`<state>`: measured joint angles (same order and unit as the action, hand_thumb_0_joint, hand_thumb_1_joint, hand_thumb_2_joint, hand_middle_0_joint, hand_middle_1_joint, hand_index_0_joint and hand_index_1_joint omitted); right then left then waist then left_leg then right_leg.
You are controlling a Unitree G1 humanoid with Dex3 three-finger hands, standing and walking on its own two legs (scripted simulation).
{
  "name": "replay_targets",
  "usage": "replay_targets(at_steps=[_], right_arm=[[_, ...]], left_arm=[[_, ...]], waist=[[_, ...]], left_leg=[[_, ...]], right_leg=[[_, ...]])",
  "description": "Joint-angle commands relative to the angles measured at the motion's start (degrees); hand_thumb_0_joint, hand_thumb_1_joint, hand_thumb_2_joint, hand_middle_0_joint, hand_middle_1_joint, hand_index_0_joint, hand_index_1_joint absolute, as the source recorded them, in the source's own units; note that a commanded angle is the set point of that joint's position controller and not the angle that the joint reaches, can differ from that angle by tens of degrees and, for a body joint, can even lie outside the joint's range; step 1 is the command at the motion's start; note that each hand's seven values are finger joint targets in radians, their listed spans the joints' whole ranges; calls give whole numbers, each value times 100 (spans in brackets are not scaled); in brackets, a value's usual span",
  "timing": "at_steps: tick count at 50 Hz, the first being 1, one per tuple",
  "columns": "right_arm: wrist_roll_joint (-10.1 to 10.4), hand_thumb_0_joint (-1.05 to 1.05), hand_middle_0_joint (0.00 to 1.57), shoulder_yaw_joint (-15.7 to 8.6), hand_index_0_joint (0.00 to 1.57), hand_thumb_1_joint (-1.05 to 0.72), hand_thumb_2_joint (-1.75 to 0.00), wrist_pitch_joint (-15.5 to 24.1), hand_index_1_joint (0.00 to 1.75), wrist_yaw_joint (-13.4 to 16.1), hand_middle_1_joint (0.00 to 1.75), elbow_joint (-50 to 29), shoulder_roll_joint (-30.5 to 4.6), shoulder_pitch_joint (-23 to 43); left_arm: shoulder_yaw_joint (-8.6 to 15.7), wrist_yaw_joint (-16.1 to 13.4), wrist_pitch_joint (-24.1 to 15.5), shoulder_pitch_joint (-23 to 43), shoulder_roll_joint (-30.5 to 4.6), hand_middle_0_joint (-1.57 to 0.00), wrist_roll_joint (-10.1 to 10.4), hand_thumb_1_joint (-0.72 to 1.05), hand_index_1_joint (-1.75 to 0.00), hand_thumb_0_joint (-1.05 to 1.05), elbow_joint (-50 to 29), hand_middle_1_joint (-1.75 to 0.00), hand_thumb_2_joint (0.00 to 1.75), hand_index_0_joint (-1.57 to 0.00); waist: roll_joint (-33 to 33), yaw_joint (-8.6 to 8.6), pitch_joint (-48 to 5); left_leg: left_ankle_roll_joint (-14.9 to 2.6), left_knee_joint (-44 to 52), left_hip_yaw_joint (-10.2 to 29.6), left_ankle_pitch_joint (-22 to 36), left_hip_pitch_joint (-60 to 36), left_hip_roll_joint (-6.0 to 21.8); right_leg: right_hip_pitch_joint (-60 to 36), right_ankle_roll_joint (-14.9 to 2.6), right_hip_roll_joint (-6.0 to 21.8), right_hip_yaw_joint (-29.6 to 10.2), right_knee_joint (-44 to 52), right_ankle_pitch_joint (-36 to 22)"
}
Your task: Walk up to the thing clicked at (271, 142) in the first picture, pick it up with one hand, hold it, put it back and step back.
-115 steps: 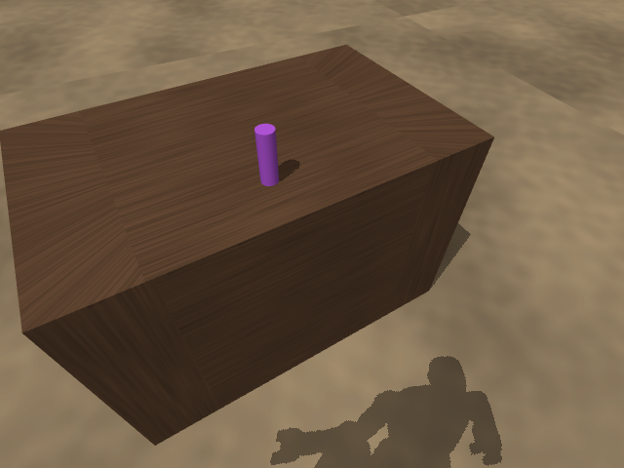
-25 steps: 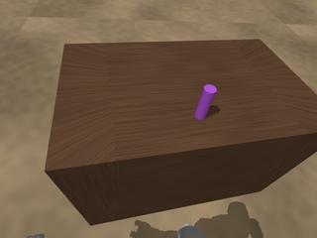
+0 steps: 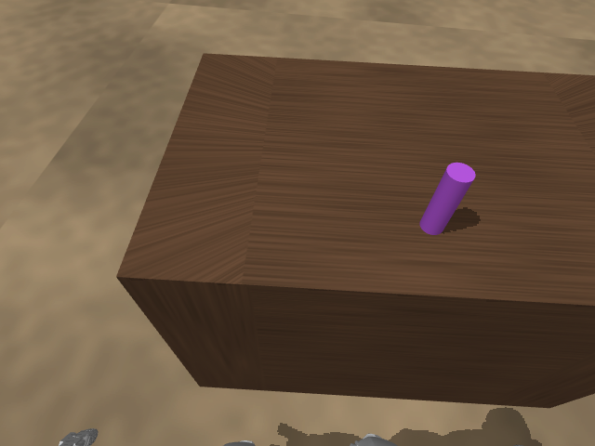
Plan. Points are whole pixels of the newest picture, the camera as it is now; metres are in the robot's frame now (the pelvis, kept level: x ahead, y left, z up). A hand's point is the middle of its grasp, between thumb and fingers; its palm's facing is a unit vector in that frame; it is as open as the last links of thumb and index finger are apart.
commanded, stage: walk up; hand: right
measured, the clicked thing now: (444, 201) +0.50 -0.21 +0.03
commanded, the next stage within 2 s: stand in 1.58 s
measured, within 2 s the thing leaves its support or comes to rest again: neither
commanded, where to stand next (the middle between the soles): +0.06 +0.01 m, yaw -1 degrees
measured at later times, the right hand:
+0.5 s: hand out of the picture +0.09 -0.24 -0.13, palm faces -0.08 +0.94 -0.35, open 7.3 cm
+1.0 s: hand out of the picture +0.09 -0.25 -0.11, palm faces -0.04 +0.94 -0.34, open 7.3 cm
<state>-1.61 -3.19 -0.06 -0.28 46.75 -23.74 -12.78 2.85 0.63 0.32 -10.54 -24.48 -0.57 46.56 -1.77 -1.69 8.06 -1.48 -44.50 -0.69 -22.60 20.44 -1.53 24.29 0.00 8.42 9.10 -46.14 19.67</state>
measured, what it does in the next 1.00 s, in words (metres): steps on the spot: right foot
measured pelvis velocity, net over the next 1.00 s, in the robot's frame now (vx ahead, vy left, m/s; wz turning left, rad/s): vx -0.01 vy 0.00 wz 0.03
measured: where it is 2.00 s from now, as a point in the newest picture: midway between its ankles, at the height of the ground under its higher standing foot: outside the picture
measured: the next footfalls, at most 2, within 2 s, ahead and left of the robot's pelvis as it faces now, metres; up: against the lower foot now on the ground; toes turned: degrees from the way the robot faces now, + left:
right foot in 0.28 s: +0.02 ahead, -0.14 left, +0.00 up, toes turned +1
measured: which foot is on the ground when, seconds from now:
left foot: down 0.00-1.00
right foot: down 0.00-0.02, up 0.04-0.26, down 0.28-1.00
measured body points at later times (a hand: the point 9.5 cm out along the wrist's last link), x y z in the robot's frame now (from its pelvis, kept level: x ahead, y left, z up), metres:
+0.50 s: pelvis -0.03 +0.01 +0.01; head -0.02 +0.00 +0.46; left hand +0.03 +0.33 -0.10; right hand +0.09 -0.29 -0.10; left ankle +0.00 +0.12 -0.71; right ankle -0.02 -0.14 -0.70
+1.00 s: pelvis -0.01 +0.00 +0.04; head -0.01 +0.00 +0.49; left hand +0.06 +0.31 -0.09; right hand +0.09 -0.30 -0.09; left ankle +0.00 +0.12 -0.71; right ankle -0.02 -0.14 -0.71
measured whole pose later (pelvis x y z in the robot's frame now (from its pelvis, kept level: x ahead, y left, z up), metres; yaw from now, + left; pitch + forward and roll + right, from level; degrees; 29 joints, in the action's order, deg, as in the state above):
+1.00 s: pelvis -0.01 +0.00 +0.04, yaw +2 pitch -2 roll +0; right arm -0.7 -1.5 -0.1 -1.6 61.9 -20.8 -5.2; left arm -0.7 0.2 -1.8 -6.7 -21.5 -0.3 62.4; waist 0.3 0.0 3.0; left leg -0.1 -24.8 0.0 -11.6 10.8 0.2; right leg 7.7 2.0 2.5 0.6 -23.8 13.6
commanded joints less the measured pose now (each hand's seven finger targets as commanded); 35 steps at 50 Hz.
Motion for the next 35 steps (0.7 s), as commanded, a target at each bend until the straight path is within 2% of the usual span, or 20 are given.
replay_targets(at_steps=[1, 2, 3, 5, 6, 11, 13, 14, 15, 16, 17, 18, 20, 22, 23, 24, 25, 28, 31, 35], right_arm=[[-82, 0, 20, -502, 20, -90, -90, 184, 30, 106, 30, -475, -1857, -197], [-19, 0, 20, -552, 20, -90, -90, 164, 30, 90, 30, -426, -2054, -223], [-20, 0, 20, -513, 20, -90, -90, 155, 30, 102, 30, -377, -1840, -38], [-12, 0, 20, -345, 20, -90, -90, 146, 30, 155, 30, -493, -1395, 306], [16, 0, 20, -306, 20, -90, -90, 169, 30, 171, 30, -469, -1246, 266], [54, 0, 20, -286, 20, -90, -90, 124, 30, 129, 30, -285, -1258, 17], [102, 0, 20, -246, 20, -90, -90, 52, 30, 100, 30, -274, -1218, 257], [153, 0, 20, -197, 20, -90, -90, 40, 30, 84, 30, -315, -1058, 411], [189, 0, 20, -115, 20, -90, -90, 38, 30, 52, 30, -378, -837, 510], [134, 0, 20, -134, 20, -90, -90, -2, 30, 59, 30, -335, -850, 510], [81, 0, 20, -225, 20, -90, -90, -33, 30, 70, 30, -201, -1014, 433], [64, 0, 20, -254, 20, -90, -90, -21, 30, 35, 30, -37, -1045, 223], [100, 0, 20, -274, 20, -90, -90, 60, 30, -48, 30, 178, -1022, 70], [61, 0, 20, -296, 20, -90, -90, 143, 30, -59, 30, 190, -1127, 357], [53, 0, 20, -280, 20, -90, -90, 176, 30, -44, 30, 116, -1249, 543], [56, 0, 20, -247, 20, -90, -90, 182, 30, -47, 30, 147, -1285, 662], [63, 0, 20, -205, 20, -90, -90, 167, 30, -56, 30, 177, -1271, 806], [54, 0, 20, -133, 20, -90, -90, 135, 30, -70, 30, 313, -1020, 950], [25, 0, 20, -112, 20, -90, -90, 158, 30, -80, 30, 580, -1012, 775], [94, 0, 20, -41, 20, -90, -90, 195, 30, -70, 30, 692, -935, 905]], left_arm=[[220, -136, -64, -64, -769, -20, 123, 90, -30, 0, -453, -30, 90, -20], [361, -251, -24, 314, -1158, -20, 64, 90, -30, 0, -343, -30, 90, -20], [373, -239, -13, 267, -1224, -20, 49, 90, -30, 0, -245, -30, 90, -20], [371, -209, -19, -121, -1083, -20, 110, 90, -30, 0, -44, -30, 90, -20], [340, -203, -44, -257, -1011, -20, 124, 90, -30, 0, -11, -30, 90, -20], [237, -231, -216, -225, -827, -20, 70, 90, -30, 0, 105, -30, 90, -20], [226, -261, -307, -495, -826, -20, 33, 90, -30, 0, 311, -30, 90, -20], [256, -295, -365, -601, -1048, -20, -31, 90, -30, 0, 345, -30, 90, -20], [319, -324, -421, -605, -1356, -20, -119, 90, -30, 0, 339, -30, 90, -20], [357, -319, -410, -365, -1625, -20, -108, 90, -30, 0, 331, -30, 90, -20], [370, -285, -410, 39, -1833, -20, -116, 90, -30, 0, 228, -30, 90, -20], [324, -253, -409, 353, -1635, -20, -105, 90, -30, 0, 148, -30, 90, -20], [170, -212, -380, 574, -1294, -20, -95, 90, -30, 0, 121, -30, 90, -20], [81, -182, -359, 412, -941, -20, -17, 90, -30, 0, 226, -30, 90, -20], [73, -164, -337, 138, -935, -20, -3, 90, -30, 0, 308, -30, 90, -20], [98, -144, -307, -78, -986, -20, 16, 90, -30, 0, 477, -30, 90, -20], [101, -137, -324, -131, -983, -20, -3, 90, -30, 0, 555, -30, 90, -20], [125, -112, -406, 64, -1150, -20, -48, 90, -30, 0, 621, -30, 90, -20], [61, -103, -377, 335, -1066, -20, 2, 90, -30, 0, 673, -30, 90, -20], [14, -111, -411, 216, -1022, -20, 3, 90, -30, 0, 885, -30, 90, -20]], waist=[[1731, 107, -1038], [1561, 438, -920], [1196, 300, -666], [878, 60, -579], [819, 29, -786], [982, 183, -1326], [846, -4, -1346], [581, -89, -1454], [-73, -109, -1388], [-398, -7, -1089], [-760, 120, -864], [-673, 350, -693], [-488, 511, -588], [268, 293, -574], [318, 149, -814], [257, 11, -751], [272, -39, -606], [176, 68, -502], [592, 173, -495], [374, 70, -837]], left_leg=[[-1013, 2156, 3161, 1082, -1042, 1738], [-1602, 2316, 3491, 1238, -225, 2184], [-1722, 2338, 3388, 1116, 146, 2148], [-1197, 1737, 2014, 2539, -314, 1385], [-1082, 1502, 1750, 3419, -688, 1263], [-1048, 1030, 1553, 3840, -1301, 1223], [-795, 708, 1200, 3239, -821, 968], [-533, 458, 1100, 2789, -366, 801], [-208, 24, 869, 2149, 385, 398], [-65, -61, 467, 249, 660, 111], [-24, -431, 421, -865, 203, 272], [-42, -205, 578, -687, -246, 395], [-146, 1066, 586, 178, -997, 280], [-484, 2103, 1821, 578, -971, 954], [-782, 2335, 2294, 19, -835, 1377], [-853, 2486, 2235, -893, -221, 1460], [-702, 2497, 2011, -1113, 228, 1332], [-116, 1980, 964, -393, 102, 535], [-129, 2388, 1169, -501, -330, 645], [-158, 2345, 1073, 534, -498, 763]], right_leg=[[973, -59, -375, -451, -729, 834], [452, -106, -445, -941, -1336, 2032], [217, -104, -344, -1069, -1562, 1827], [418, -141, -383, -1083, -1532, 1304], [450, -157, -385, -991, -1309, 1100], [-397, -35, -564, -710, 643, 849], [-1358, -125, -696, -655, 1965, -489], [-1876, -283, -376, -1132, 1999, -1101], [-2232, -600, 422, -2239, 2144, -1615], [-1855, -1194, 1229, -2965, 2356, -1317], [-1011, -1545, 1614, -3213, 2376, -1221], [-527, -1451, 1465, -2905, 2261, -958], [-39, -708, 519, -1673, 1959, -276], [-11, -145, -353, -1006, 1103, -90], [-240, -89, -548, -854, 837, 247], [-722, -148, -570, -894, 936, 714], [-1143, -203, -515, -955, 1267, 628], [-1156, -419, -42, -1714, 2240, 322], [-845, -342, -196, -1471, 2179, 368], [-1497, -255, -244, -1334, 2347, -552]])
